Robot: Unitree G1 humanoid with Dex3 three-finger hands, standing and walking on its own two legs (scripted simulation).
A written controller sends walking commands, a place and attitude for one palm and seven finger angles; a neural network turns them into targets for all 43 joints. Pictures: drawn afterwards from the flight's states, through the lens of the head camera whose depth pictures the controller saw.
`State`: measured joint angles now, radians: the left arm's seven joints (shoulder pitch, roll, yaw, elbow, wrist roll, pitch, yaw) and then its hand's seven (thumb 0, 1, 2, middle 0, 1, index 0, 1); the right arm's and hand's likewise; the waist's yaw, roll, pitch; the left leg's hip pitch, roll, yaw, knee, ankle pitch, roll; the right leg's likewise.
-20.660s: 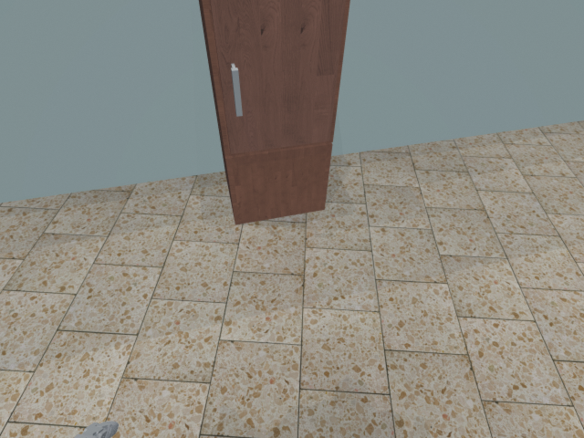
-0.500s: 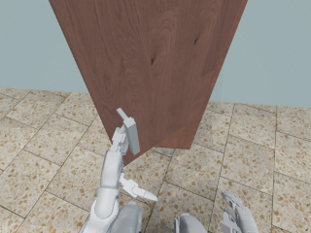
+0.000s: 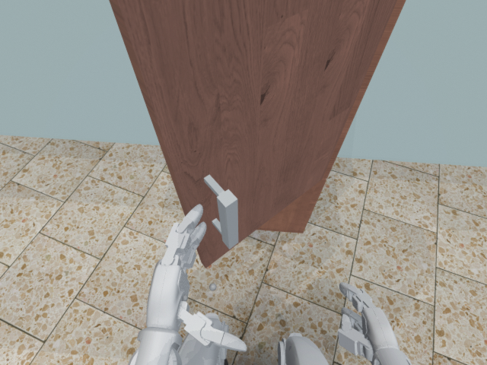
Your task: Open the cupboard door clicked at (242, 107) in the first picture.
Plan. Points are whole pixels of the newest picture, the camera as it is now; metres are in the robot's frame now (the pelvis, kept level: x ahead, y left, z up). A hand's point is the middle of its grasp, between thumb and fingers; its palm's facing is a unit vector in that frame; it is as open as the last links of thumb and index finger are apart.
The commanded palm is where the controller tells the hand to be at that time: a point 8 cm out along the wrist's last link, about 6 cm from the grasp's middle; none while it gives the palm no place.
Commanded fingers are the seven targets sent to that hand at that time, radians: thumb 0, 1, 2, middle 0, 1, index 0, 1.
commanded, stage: slide the hand sideways off the handle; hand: left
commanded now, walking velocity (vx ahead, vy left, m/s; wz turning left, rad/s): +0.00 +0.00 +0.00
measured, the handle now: (221, 214) +0.34 +0.06 +0.04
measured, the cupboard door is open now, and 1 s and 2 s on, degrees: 44 44 44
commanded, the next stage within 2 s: draw the hand back to the body in 0.54 s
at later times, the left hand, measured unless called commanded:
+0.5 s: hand (189, 322) +0.19 +0.09 +0.04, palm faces -0.04 -1.00 -0.01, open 16.3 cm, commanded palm +0.16 +0.15 +0.03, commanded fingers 0.00 -0.50 0.30 -0.15 -0.30 -0.15 -0.30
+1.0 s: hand (130, 313) +0.18 +0.14 +0.11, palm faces +0.01 -1.00 -0.05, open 16.3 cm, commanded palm +0.16 +0.20 +0.12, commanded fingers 0.00 -0.50 0.30 -0.15 -0.30 -0.15 -0.30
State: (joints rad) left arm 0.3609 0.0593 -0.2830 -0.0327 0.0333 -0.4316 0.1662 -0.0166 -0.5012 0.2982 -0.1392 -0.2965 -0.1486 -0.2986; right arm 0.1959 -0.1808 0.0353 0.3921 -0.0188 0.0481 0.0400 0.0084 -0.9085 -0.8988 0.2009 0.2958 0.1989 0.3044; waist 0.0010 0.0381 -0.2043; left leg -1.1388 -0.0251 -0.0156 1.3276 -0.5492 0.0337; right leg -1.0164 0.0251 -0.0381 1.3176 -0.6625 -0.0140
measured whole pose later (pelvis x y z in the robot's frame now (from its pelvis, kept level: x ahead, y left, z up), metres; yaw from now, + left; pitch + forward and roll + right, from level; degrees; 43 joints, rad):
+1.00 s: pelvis +0.00 -0.02 +0.03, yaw +0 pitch +15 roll -2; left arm 0.63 0.22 0.06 -0.26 -0.25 -0.33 -0.15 -0.02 -0.50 0.30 -0.15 -0.30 -0.16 -0.30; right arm 0.28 -0.21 0.01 0.40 0.04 0.00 -0.07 0.01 -0.91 -0.90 0.20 0.30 0.20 0.30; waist -0.01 0.06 -0.21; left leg -0.94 0.00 -0.05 1.18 -0.50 0.00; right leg -0.82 0.06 -0.06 1.15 -0.60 -0.04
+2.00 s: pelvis +0.04 +0.00 +0.12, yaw -1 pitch -1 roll +0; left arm 0.49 0.35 0.35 -0.43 -0.09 -0.05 0.13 0.01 0.81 0.86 -0.20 -0.30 -0.21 -0.30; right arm 0.22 -0.24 0.03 0.58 0.02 -0.07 -0.08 0.01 -0.91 -0.90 0.20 0.30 0.20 0.30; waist 0.05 0.06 -0.04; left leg -0.23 -0.02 0.00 0.53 -0.28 0.03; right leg -0.12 0.02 0.01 0.48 -0.34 -0.01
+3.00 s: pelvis -0.04 +0.02 +0.12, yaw -1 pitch -1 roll -2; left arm 0.57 0.42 0.41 -0.48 -0.03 -0.18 0.14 0.01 0.89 0.90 -0.21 -0.30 -0.22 -0.30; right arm 0.20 -0.22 0.01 0.54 0.01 0.00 -0.09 0.01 -0.91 -0.90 0.20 0.30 0.20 0.30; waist -0.01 0.03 0.03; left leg -0.35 -0.01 0.01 0.49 -0.14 0.06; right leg -0.25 0.04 0.02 0.46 -0.20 0.02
